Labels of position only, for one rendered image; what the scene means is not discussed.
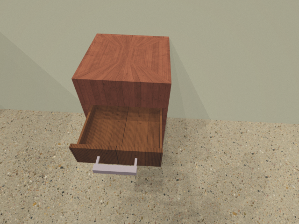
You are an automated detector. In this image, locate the cabinet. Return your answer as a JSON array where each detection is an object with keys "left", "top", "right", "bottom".
[{"left": 72, "top": 34, "right": 171, "bottom": 146}]

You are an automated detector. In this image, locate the handle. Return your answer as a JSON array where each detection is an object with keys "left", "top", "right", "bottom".
[{"left": 92, "top": 156, "right": 137, "bottom": 175}]

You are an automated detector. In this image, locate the drawer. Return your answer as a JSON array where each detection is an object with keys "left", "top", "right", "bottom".
[{"left": 69, "top": 105, "right": 163, "bottom": 167}]

